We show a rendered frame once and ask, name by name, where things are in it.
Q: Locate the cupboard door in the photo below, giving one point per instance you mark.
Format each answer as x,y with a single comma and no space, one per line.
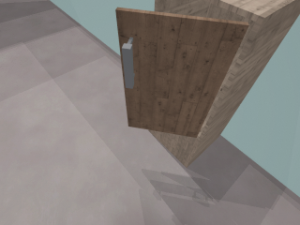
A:
179,62

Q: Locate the handle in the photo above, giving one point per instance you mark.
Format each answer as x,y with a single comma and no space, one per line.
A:
127,54

